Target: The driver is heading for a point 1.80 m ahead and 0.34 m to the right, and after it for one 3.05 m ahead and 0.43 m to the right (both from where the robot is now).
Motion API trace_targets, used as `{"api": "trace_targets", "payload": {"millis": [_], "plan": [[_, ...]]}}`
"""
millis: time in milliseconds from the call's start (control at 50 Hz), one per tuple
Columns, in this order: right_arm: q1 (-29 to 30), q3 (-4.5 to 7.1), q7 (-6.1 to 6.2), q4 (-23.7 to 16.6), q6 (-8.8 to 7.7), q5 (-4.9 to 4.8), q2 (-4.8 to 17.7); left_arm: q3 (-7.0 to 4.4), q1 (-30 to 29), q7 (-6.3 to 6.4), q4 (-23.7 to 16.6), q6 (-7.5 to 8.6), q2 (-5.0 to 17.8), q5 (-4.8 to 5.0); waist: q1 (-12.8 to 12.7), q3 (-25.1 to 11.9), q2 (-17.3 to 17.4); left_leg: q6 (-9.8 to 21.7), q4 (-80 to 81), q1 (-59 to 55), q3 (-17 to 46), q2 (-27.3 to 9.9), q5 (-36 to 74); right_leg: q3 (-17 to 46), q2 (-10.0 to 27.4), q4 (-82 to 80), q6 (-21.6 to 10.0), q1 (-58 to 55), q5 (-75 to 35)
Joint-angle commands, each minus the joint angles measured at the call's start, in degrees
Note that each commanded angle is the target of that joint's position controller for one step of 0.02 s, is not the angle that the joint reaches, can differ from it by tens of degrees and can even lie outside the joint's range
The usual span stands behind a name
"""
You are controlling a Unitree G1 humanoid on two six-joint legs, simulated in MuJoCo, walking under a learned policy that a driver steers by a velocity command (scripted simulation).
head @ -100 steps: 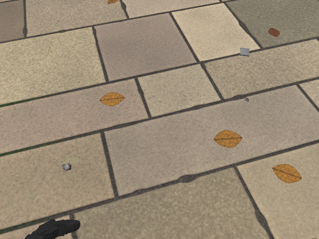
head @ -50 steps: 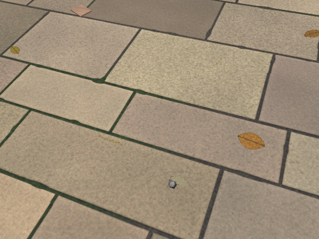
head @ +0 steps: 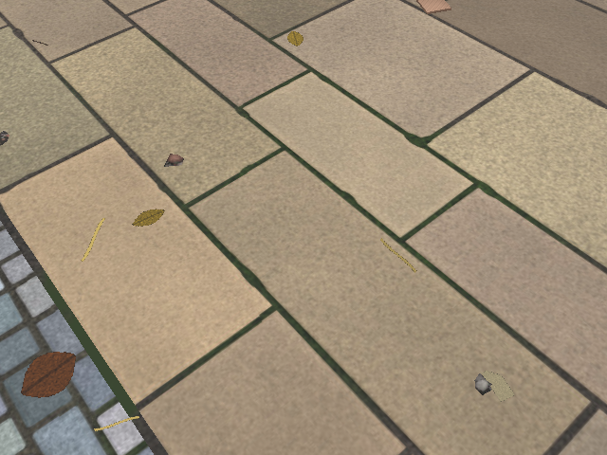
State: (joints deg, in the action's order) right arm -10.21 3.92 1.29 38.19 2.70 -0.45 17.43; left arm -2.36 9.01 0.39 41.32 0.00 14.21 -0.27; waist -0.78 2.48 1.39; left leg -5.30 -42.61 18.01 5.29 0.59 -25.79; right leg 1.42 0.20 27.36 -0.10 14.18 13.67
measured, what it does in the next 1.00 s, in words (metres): steps on the spot: left foot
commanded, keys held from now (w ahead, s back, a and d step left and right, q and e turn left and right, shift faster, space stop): no key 0.96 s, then w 0.04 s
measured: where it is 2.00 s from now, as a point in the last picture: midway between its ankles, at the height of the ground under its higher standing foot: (336, 444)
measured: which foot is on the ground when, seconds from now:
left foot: up 0.00-0.04, down 0.06-1.00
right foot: down 0.00-1.00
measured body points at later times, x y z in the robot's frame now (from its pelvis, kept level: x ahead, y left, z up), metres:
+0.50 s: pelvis +0.00 +0.03 +0.00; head +0.01 +0.04 +0.45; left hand +0.10 +0.31 -0.13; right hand +0.12 -0.21 -0.12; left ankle -0.02 +0.15 -0.74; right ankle +0.01 -0.12 -0.74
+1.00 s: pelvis +0.00 +0.03 +0.00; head +0.01 +0.03 +0.45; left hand +0.04 +0.29 -0.15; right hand +0.06 -0.23 -0.15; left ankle -0.02 +0.15 -0.74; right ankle +0.01 -0.12 -0.74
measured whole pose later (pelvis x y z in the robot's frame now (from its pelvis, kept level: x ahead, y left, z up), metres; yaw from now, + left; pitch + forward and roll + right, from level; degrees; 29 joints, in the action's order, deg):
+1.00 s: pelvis +0.00 +0.03 +0.00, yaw +0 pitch -2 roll +0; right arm -13.5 1.4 1.6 57.0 0.0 0.0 12.7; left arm -1.8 14.0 2.9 58.0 -0.4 13.6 0.0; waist -0.7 2.2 -0.4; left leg 0.3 -28.5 8.9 3.4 1.7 -17.6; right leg 2.1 2.6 28.4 3.1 11.4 15.0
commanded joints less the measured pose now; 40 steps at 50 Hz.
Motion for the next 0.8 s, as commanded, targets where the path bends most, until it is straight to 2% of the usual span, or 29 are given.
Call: {"api": "trace_targets", "payload": {"millis": [20,40,60,80,100,120,140,180,320,440,800], "plan": [[-1.1,0.49,-0.33,-2.2,-1.03,-0.25,2.3,-2.00,-1.6,0.10,-3.1,-0.16,8.9,0.78,1.0,-6.8,-11.5,0.7,18.9,-6.3,-4.4,0.6,12.3,8.6,9.8,-3.6,-9.8,-6.5,-23.2],[-1.2,0.57,-0.39,-1.8,-1.06,0.25,3.3,-1.73,0.4,-0.01,-2.5,0.13,8.3,0.95,0.7,-6.7,-10.2,2.0,23.7,-10.4,-3.1,0.1,18.4,8.7,9.2,-3.8,-7.8,-4.8,-20.2],[-1.1,0.90,-0.05,-2.5,-1.04,0.84,6.1,-1.33,1.9,-0.34,-2.3,0.88,7.7,0.21,-0.2,-7.6,-6.4,3.8,22.6,-15.1,1.5,-3.9,26.2,7.8,8.2,-3.0,-4.5,-1.5,-15.0],[-0.1,1.64,0.26,-2.4,-0.87,1.20,9.8,-1.05,3.9,-0.86,-2.4,1.79,6.9,-0.97,-3.2,-7.7,1.8,6.7,18.2,-14.6,4.6,-7.0,29.8,3.3,3.9,-2.2,-1.4,0.4,-7.8],[0.3,1.02,-0.24,-1.8,-0.98,1.44,6.1,-0.58,1.8,-0.89,-2.1,2.09,5.9,-1.38,-1.8,-7.9,4.8,8.6,18.4,-9.2,4.1,-6.3,20.3,0.6,2.3,-2.3,1.2,-3.6,-2.8],[1.0,0.34,-0.61,-1.9,-1.28,1.69,3.9,-0.74,-0.9,-0.87,-2.2,2.01,7.0,-1.27,-0.5,-5.6,3.3,8.5,19.5,-6.8,4.1,-5.3,15.7,0.2,2.0,-1.3,2.2,-3.8,-2.7],[0.9,0.17,-0.62,-1.4,-1.60,1.90,3.7,-0.84,-1.7,-0.68,-2.1,1.81,7.1,-0.95,-0.2,-4.5,2.5,7.8,20.1,-5.8,3.8,-4.8,14.8,0.1,2.1,-0.7,2.0,-3.4,-3.6],[0.2,0.08,-0.54,-0.6,-2.48,1.64,4.2,-0.82,-0.9,-0.19,-1.8,1.20,7.0,-0.60,-0.4,-2.7,3.2,7.2,20.0,-4.8,3.7,-4.5,16.8,0.4,2.3,-0.5,1.7,-3.0,-5.9],[-1.2,-0.68,-0.08,1.5,-3.10,1.32,3.0,-0.91,1.1,0.74,1.1,0.78,6.7,-0.33,-0.2,-1.5,1.1,7.2,19.7,-4.5,3.4,-3.7,17.0,0.4,2.5,-1.0,2.8,-3.3,-6.5],[-1.6,-0.87,-0.12,3.7,-3.35,1.11,2.3,-1.08,2.4,1.36,3.8,0.67,7.1,-0.14,-0.1,-2.1,-0.4,7.3,19.3,-5.6,2.6,-3.0,19.5,0.5,2.7,-1.2,3.3,-3.9,-8.1],[-3.2,-1.10,0.18,13.4,-3.36,0.60,1.8,-0.96,5.4,2.57,11.9,0.05,6.5,0.15,-0.1,-0.9,-0.9,6.7,19.7,-6.1,0.2,-1.3,20.9,-0.2,2.3,-2.2,3.0,-4.7,-8.7]]}}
